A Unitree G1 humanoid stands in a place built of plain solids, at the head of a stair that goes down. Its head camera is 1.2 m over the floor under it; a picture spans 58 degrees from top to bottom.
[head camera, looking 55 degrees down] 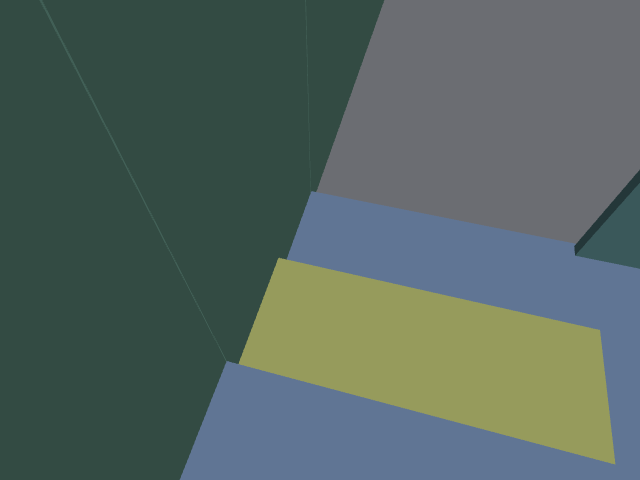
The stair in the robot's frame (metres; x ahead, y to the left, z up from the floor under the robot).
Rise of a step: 0.12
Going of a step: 0.44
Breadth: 1.10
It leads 15 degrees to the right of straight ahead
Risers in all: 3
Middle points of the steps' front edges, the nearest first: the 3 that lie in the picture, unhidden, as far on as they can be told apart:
0.28 -0.27 0.00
0.71 -0.38 -0.12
1.14 -0.49 -0.24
